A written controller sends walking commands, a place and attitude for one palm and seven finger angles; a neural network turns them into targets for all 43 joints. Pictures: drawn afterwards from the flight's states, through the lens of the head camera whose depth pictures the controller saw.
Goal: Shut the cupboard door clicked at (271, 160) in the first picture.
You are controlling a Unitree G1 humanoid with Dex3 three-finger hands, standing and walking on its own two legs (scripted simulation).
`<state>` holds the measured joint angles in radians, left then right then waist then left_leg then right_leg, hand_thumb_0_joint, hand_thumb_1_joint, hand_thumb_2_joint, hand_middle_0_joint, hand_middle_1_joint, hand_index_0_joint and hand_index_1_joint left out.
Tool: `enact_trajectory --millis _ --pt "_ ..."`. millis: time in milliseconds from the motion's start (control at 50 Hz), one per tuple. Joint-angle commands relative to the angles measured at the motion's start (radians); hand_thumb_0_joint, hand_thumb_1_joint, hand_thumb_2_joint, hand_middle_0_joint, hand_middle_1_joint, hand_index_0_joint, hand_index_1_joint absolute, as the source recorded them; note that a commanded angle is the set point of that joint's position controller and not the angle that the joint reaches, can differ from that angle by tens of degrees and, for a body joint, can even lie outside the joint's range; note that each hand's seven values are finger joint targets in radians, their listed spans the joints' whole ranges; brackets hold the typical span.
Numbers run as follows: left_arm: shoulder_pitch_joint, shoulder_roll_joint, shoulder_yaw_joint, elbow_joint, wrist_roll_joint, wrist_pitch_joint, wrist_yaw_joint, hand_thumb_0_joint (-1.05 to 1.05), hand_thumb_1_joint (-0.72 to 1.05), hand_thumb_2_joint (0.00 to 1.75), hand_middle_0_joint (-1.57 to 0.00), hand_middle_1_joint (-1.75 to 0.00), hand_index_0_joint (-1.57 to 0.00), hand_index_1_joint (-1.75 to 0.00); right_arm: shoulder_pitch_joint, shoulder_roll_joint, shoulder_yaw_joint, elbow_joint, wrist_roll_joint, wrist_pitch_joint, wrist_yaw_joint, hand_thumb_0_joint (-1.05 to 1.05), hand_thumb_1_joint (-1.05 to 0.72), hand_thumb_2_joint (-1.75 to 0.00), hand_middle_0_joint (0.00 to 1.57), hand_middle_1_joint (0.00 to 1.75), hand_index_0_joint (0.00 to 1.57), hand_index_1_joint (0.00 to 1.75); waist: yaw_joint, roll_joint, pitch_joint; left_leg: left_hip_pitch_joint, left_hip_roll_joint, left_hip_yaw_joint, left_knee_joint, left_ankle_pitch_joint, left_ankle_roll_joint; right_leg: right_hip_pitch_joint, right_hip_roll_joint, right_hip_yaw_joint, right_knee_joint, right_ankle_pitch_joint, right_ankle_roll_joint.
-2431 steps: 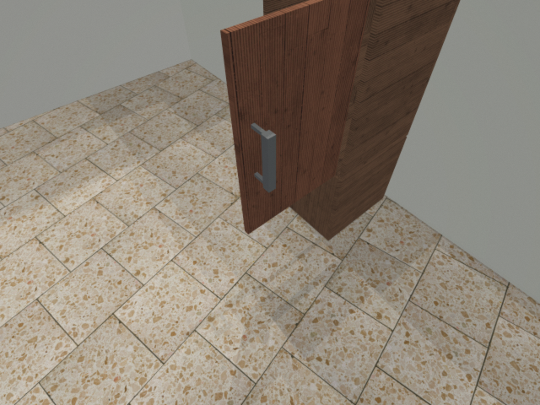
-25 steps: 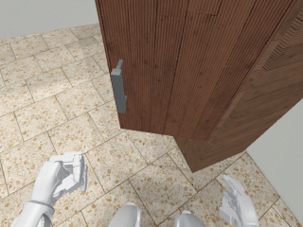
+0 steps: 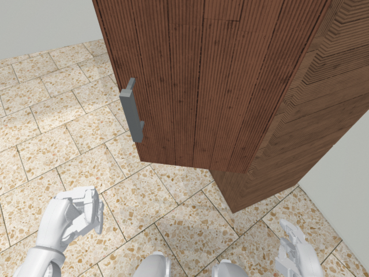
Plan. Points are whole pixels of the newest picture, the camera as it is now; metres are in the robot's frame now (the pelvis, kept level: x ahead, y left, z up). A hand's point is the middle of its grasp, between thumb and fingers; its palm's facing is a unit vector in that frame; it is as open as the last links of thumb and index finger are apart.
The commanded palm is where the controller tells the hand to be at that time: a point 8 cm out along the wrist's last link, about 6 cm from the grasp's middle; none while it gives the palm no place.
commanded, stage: bring the fist close to the handle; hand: left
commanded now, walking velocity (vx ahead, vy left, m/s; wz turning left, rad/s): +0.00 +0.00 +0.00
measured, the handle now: (135, 112) +0.49 +0.16 +0.05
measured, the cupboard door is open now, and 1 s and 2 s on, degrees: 59 59 56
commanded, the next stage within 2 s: push the door shut along its arc in 1.44 s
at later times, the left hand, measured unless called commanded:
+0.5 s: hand (114, 185) +0.28 +0.16 +0.06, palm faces -0.10 -0.99 -0.03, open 3.1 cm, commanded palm +0.27 +0.22 +0.06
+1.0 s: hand (134, 151) +0.37 +0.14 +0.05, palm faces -0.11 -0.99 -0.02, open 3.1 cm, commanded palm +0.36 +0.19 +0.06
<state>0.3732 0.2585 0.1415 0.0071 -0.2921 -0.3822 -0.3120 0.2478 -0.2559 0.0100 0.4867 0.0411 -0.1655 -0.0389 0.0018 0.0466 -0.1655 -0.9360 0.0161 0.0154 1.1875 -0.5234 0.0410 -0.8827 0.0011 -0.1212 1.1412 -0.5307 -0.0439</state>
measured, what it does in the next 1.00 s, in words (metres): stands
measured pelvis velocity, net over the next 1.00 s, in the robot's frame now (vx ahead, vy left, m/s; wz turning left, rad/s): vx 0.00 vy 0.01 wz -0.02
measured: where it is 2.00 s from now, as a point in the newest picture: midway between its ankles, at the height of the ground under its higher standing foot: outside the picture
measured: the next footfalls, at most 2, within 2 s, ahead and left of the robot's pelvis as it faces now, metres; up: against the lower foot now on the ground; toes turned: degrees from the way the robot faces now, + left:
none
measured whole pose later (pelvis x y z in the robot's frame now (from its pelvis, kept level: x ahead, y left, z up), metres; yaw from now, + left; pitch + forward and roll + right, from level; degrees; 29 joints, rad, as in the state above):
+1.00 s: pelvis +0.00 +0.01 +0.01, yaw -1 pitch +18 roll -2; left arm -0.27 0.22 0.08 0.51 -0.18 -0.33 -0.15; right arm 0.26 -0.25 0.02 0.57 0.04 -0.08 -0.01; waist -0.05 0.04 -0.15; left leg -0.94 0.00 0.05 1.13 -0.49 0.06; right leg -0.91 -0.01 -0.08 1.10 -0.50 -0.02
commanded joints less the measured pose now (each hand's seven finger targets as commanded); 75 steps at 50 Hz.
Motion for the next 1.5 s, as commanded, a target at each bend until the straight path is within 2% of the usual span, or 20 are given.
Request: enact_trajectory --millis 0,60,100,160,240,340,360,500,540,620,660,740,920,960,1020,1060,1180,1280,1360,1480 --pt "-0.036 0.147 0.080 -0.237 -0.031 -0.049 -0.022 0.00 0.90 0.90 -1.30 -1.50 -1.30 -1.50 -0.030 -0.123 -0.058 -0.166 0.008 -0.061 -0.018 0.00 -0.90 -0.90 0.20 0.30 0.20 0.30 -0.006 -0.035 -0.229 0.119 -0.017 -0.049 -0.162 0.229 -0.007 0.214 0.004 0.146 -0.208 0.200 0.020" --pt "-0.136 0.166 0.102 -0.281 -0.040 -0.100 0.011 0.00 0.90 0.90 -1.30 -1.50 -1.30 -1.50 -0.028 -0.118 -0.050 -0.145 -0.002 -0.068 -0.025 0.00 -0.90 -0.90 0.20 0.30 0.20 0.30 -0.010 -0.010 -0.214 0.117 -0.013 -0.057 -0.149 0.245 -0.009 0.186 0.014 0.133 -0.179 0.219 0.013" --pt "-0.161 0.132 0.075 -0.249 -0.030 -0.125 0.029 0.00 0.90 0.90 -1.30 -1.50 -1.30 -1.50 -0.028 -0.111 -0.047 -0.128 -0.001 -0.076 -0.020 0.00 -0.90 -0.90 0.20 0.30 0.20 0.30 -0.021 0.012 -0.199 0.124 -0.011 -0.059 -0.149 0.221 -0.012 0.133 0.015 0.118 -0.165 0.187 0.013" --pt "-0.183 0.113 0.045 -0.135 -0.010 -0.108 0.030 0.00 0.90 0.90 -1.30 -1.50 -1.30 -1.50 -0.023 -0.126 -0.046 -0.111 0.001 -0.072 -0.016 0.00 -0.90 -0.90 0.20 0.30 0.20 0.30 -0.035 -0.011 -0.146 0.093 -0.009 -0.065 -0.152 0.163 -0.010 0.084 0.019 0.114 -0.177 0.114 0.011" --pt "-0.251 0.095 -0.014 -0.106 0.016 -0.039 0.008 0.00 0.90 0.90 -1.30 -1.50 -1.30 -1.50 -0.021 -0.139 -0.046 -0.129 0.012 -0.065 -0.015 0.00 -0.90 -0.90 0.20 0.30 0.20 0.30 -0.038 0.006 -0.196 0.116 -0.011 -0.063 -0.179 0.139 -0.004 0.102 0.008 0.119 -0.198 0.098 0.018" --pt "-0.336 0.145 0.055 -0.173 0.004 -0.015 0.053 0.00 0.90 0.90 -1.30 -1.50 -1.30 -1.50 -0.016 -0.131 -0.048 -0.133 0.009 -0.059 -0.019 0.00 -0.90 -0.90 0.20 0.30 0.20 0.30 -0.018 -0.024 -0.299 0.172 -0.012 -0.060 -0.193 0.234 -0.004 0.191 0.006 0.111 -0.190 0.214 0.022" --pt "-0.325 0.160 0.080 -0.156 -0.001 -0.018 0.067 0.00 0.90 0.90 -1.30 -1.50 -1.30 -1.50 -0.017 -0.132 -0.045 -0.128 0.005 -0.055 -0.019 0.00 -0.90 -0.90 0.20 0.30 0.20 0.30 -0.004 -0.015 -0.298 0.162 -0.013 -0.061 -0.193 0.250 -0.006 0.206 0.010 0.110 -0.183 0.231 0.016" --pt "-0.426 0.071 -0.003 0.040 0.055 -0.034 0.113 0.00 0.90 0.90 -1.30 -1.50 -1.30 -1.50 -0.010 -0.133 -0.048 -0.092 0.005 -0.033 0.003 0.00 -0.90 -0.90 0.20 0.30 0.20 0.30 -0.039 -0.038 -0.191 0.136 -0.009 -0.057 -0.206 0.195 -0.012 0.116 0.006 0.098 -0.188 0.179 0.019" --pt "-0.464 0.036 -0.059 0.037 0.061 -0.024 0.100 0.00 0.90 0.90 -1.30 -1.50 -1.30 -1.50 -0.005 -0.136 -0.051 -0.095 0.006 -0.030 0.006 0.00 -0.90 -0.90 0.20 0.30 0.20 0.30 -0.047 -0.015 -0.212 0.170 -0.007 -0.062 -0.217 0.193 -0.011 0.108 0.003 0.092 -0.193 0.179 0.017" --pt "-0.618 0.074 -0.040 0.031 0.062 -0.025 0.099 0.00 0.90 0.90 -1.30 -1.50 -1.30 -1.50 0.001 -0.142 -0.053 -0.083 0.007 -0.018 -0.002 0.00 -0.90 -0.90 0.20 0.30 0.20 0.30 -0.059 -0.029 -0.264 0.201 -0.005 -0.066 -0.217 0.210 -0.007 0.128 0.001 0.100 -0.201 0.199 0.019" --pt "-0.700 0.133 0.022 0.034 0.062 -0.041 0.128 0.00 0.90 0.90 -1.30 -1.50 -1.30 -1.50 0.002 -0.146 -0.051 -0.063 0.003 -0.015 -0.007 0.00 -0.90 -0.90 0.20 0.30 0.20 0.30 -0.051 -0.009 -0.270 0.205 -0.002 -0.076 -0.219 0.214 -0.012 0.120 0.005 0.095 -0.189 0.194 0.013" --pt "-0.741 0.095 0.014 0.091 0.075 -0.074 0.172 0.00 0.90 0.90 -1.30 -1.50 -1.30 -1.50 0.003 -0.133 -0.050 -0.042 -0.001 -0.010 0.004 0.00 -0.90 -0.90 0.20 0.30 0.20 0.30 -0.039 0.027 -0.321 0.262 -0.001 -0.077 -0.223 0.287 -0.023 0.112 0.002 0.085 -0.164 0.246 0.010" --pt "-0.875 0.037 -0.043 0.313 0.101 -0.010 0.158 0.00 0.90 0.90 -1.30 -1.50 -1.30 -1.50 0.043 -0.149 -0.059 -0.031 0.003 0.045 0.020 0.00 -0.90 -0.90 0.20 0.30 0.20 0.30 -0.069 -0.037 -0.305 0.259 0.006 -0.073 -0.228 0.296 -0.022 0.108 0.003 0.084 -0.187 0.279 0.016" --pt "-0.935 0.079 0.001 0.303 0.093 -0.027 0.169 0.00 0.90 0.90 -1.30 -1.50 -1.30 -1.50 0.049 -0.153 -0.061 -0.022 0.001 0.050 0.017 0.00 -0.90 -0.90 0.20 0.30 0.20 0.30 -0.063 -0.036 -0.334 0.274 0.007 -0.076 -0.222 0.326 -0.023 0.120 0.005 0.085 -0.180 0.304 0.013" --pt "-1.002 0.058 -0.006 0.288 0.095 -0.071 0.193 0.00 0.90 0.90 -1.30 -1.50 -1.30 -1.50 0.050 -0.142 -0.062 -0.012 -0.004 0.052 0.022 0.00 -0.90 -0.90 0.20 0.30 0.20 0.30 -0.066 -0.017 -0.375 0.312 0.008 -0.074 -0.212 0.377 -0.028 0.111 0.002 0.087 -0.167 0.337 0.016" --pt "-0.957 0.099 0.036 0.312 0.108 -0.092 0.208 0.00 0.90 0.90 -1.30 -1.50 -1.30 -1.50 0.059 -0.149 -0.066 -0.007 -0.009 0.058 0.026 0.00 -0.90 -0.90 0.20 0.30 0.20 0.30 -0.046 -0.019 -0.385 0.312 0.009 -0.077 -0.211 0.398 -0.030 0.116 0.007 0.087 -0.156 0.346 0.012" --pt "-0.861 0.088 0.028 0.369 0.128 -0.086 0.196 0.00 0.90 0.90 -1.30 -1.50 -1.30 -1.50 0.062 -0.144 -0.066 -0.025 -0.006 0.093 0.042 0.00 -0.90 -0.90 0.20 0.30 0.20 0.30 -0.035 -0.023 -0.353 0.274 0.003 -0.053 -0.233 0.382 -0.027 0.164 0.005 0.093 -0.173 0.363 0.012" --pt "-0.888 0.041 -0.025 0.281 0.097 -0.091 0.177 0.00 0.90 0.90 -1.30 -1.50 -1.30 -1.50 0.057 -0.140 -0.070 -0.032 0.002 0.100 0.037 0.00 -0.90 -0.90 0.20 0.30 0.20 0.30 -0.060 -0.042 -0.350 0.303 0.008 -0.053 -0.232 0.397 -0.020 0.173 0.005 0.094 -0.192 0.386 0.018" --pt "-0.983 0.044 -0.036 0.288 0.107 -0.125 0.194 0.00 0.90 0.90 -1.30 -1.50 -1.30 -1.50 0.043 -0.143 -0.068 -0.009 0.001 0.089 0.025 0.00 -0.90 -0.90 0.20 0.30 0.20 0.30 -0.081 -0.037 -0.275 0.273 0.007 -0.066 -0.233 0.267 -0.017 0.099 0.005 0.094 -0.201 0.261 0.017" --pt "-0.988 0.061 -0.024 0.373 0.131 -0.129 0.202 0.00 0.90 0.90 -1.30 -1.50 -1.30 -1.50 0.033 -0.143 -0.062 0.000 -0.002 0.088 0.027 0.00 -0.90 -0.90 0.20 0.30 0.20 0.30 -0.069 0.000 -0.298 0.267 -0.001 -0.065 -0.235 0.207 -0.019 0.081 0.002 0.102 -0.199 0.206 0.015"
